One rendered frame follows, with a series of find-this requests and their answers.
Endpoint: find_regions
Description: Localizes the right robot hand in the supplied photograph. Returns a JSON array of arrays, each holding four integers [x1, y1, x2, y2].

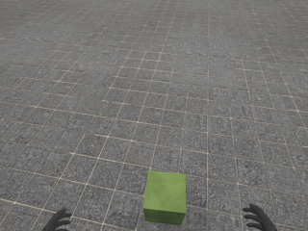
[[243, 203, 277, 231]]

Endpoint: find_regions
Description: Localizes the carton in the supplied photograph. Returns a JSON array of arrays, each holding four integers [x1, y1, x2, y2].
[[142, 170, 186, 226]]

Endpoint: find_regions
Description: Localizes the left robot hand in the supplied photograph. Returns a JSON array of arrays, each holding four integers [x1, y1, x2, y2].
[[42, 208, 72, 231]]

